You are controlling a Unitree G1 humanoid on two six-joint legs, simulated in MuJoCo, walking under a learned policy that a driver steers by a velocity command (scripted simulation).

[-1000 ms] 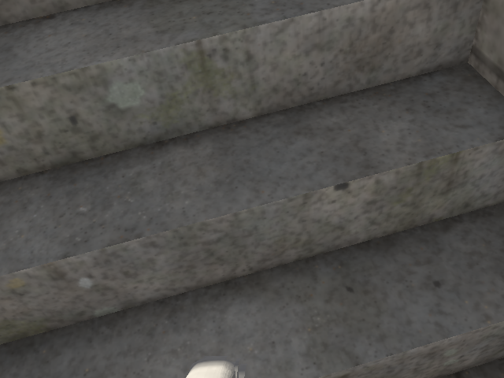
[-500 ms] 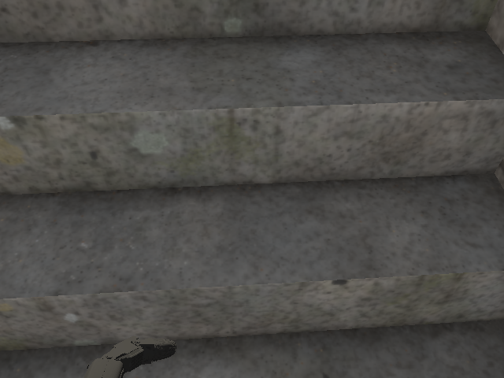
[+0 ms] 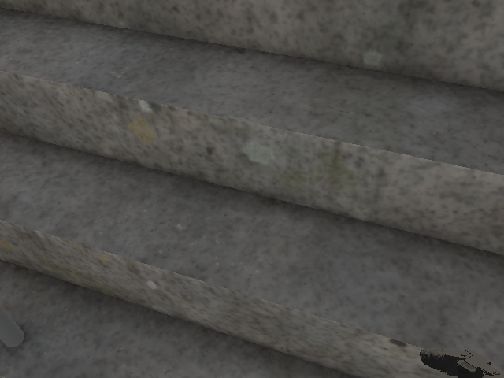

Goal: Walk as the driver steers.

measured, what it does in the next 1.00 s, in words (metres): steps on the spot: right foot, then left foot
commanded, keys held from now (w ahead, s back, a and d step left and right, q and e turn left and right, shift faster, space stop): no key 1.00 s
